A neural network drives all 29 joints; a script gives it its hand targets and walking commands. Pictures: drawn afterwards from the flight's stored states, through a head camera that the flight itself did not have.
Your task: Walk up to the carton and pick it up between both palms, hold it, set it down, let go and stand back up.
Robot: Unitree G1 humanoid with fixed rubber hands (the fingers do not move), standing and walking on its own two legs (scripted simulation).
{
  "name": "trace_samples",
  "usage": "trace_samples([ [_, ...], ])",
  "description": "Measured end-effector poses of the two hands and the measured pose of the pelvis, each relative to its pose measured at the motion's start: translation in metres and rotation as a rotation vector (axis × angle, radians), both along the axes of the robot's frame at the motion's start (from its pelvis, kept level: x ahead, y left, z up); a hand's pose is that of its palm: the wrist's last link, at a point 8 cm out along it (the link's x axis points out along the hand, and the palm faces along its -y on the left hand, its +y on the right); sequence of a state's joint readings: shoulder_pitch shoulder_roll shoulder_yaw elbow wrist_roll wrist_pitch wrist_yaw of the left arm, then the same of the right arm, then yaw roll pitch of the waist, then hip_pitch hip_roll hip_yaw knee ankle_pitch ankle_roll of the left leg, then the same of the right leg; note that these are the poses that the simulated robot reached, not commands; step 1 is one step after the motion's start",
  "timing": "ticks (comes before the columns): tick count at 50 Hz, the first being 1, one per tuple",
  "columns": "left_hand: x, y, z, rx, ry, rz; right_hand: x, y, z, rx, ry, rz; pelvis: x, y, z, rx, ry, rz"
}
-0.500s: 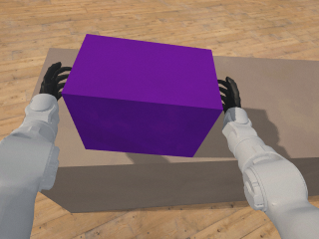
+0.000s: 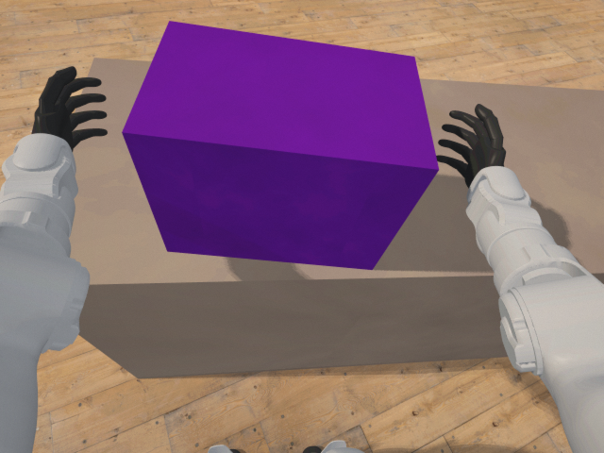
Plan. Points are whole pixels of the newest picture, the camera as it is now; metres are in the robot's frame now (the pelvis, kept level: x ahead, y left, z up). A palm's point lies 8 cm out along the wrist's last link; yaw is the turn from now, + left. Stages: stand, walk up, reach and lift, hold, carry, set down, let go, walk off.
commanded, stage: set down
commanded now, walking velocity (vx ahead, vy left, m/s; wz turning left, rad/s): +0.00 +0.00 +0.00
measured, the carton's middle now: (282, 160) +0.50 +0.00 +0.07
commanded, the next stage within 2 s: none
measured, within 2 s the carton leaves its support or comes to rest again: neither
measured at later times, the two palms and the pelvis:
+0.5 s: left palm out of the picture +0.50 +0.28 +0.21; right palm (550, 105) +0.45 -0.28 +0.22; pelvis +0.01 +0.00 +0.03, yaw +1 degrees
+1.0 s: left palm (2, 98) +0.46 +0.28 +0.19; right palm (523, 143) +0.42 -0.26 +0.19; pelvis +0.01 -0.01 +0.04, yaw +0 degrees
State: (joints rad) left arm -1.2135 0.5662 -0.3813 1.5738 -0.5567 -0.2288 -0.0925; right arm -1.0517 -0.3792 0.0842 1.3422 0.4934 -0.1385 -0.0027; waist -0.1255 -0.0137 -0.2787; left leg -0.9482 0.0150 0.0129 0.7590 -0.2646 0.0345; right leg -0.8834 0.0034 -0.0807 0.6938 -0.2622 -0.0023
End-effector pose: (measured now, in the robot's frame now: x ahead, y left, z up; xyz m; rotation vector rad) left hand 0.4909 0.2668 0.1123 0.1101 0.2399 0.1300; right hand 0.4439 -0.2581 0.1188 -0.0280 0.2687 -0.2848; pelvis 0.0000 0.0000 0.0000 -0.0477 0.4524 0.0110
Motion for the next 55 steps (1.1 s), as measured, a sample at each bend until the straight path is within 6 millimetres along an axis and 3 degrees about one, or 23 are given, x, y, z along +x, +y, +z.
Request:
trace_samples([
  [5,0.001,0.004,0.013,0.001,0.008,0.008,0.001,-0.007,0.017,0.012,-0.004,-0.014,-0.001,0.002,0.003,-0.001,-0.015,0.002],
  [15,0.006,0.008,0.063,-0.007,-0.036,-0.001,0.003,-0.016,0.067,0.028,-0.062,-0.027,0.006,0.002,0.015,0.000,-0.063,0.004],
  [24,0.005,0.013,0.097,-0.018,-0.039,0.005,0.003,-0.022,0.098,0.034,-0.063,-0.029,0.009,0.001,0.026,0.006,-0.127,0.008],
  [34,0.002,0.014,0.111,-0.057,-0.040,0.000,0.002,-0.018,0.118,0.002,-0.063,-0.014,0.012,-0.005,0.033,0.016,-0.174,0.003],
  [42,-0.006,0.013,0.101,-0.041,-0.021,-0.022,0.000,-0.007,0.102,0.018,-0.034,0.006,0.014,-0.007,0.037,0.014,-0.210,0.007],
  [55,-0.041,0.012,0.057,-0.046,0.032,-0.043,-0.037,0.001,0.052,0.025,0.000,0.022,0.012,-0.008,0.040,0.021,-0.291,-0.002],
])
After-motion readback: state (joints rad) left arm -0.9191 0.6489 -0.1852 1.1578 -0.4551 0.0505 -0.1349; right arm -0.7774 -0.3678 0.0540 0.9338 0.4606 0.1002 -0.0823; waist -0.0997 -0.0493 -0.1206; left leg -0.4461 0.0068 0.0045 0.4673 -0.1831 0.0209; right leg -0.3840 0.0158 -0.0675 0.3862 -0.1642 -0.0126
